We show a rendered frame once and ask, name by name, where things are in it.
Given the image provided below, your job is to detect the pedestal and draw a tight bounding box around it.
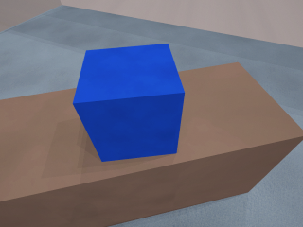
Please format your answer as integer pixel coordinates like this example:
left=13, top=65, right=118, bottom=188
left=0, top=62, right=303, bottom=227

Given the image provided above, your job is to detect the carton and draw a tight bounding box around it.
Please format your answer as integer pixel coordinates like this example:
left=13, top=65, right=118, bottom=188
left=73, top=44, right=185, bottom=162

